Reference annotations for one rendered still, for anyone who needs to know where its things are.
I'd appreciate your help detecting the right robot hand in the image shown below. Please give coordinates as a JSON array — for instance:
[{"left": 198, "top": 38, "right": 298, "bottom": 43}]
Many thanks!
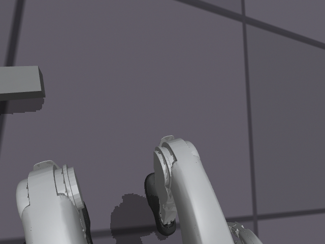
[{"left": 227, "top": 222, "right": 263, "bottom": 244}]

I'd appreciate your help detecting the left robot foot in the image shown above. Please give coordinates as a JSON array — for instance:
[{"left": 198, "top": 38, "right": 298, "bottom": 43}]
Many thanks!
[{"left": 82, "top": 203, "right": 93, "bottom": 244}]

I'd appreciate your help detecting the right robot foot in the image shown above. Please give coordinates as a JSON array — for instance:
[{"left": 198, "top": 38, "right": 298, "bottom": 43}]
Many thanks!
[{"left": 145, "top": 173, "right": 176, "bottom": 236}]

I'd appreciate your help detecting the carton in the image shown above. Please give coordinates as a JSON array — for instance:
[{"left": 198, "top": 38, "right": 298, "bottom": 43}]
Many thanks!
[{"left": 0, "top": 66, "right": 46, "bottom": 101}]

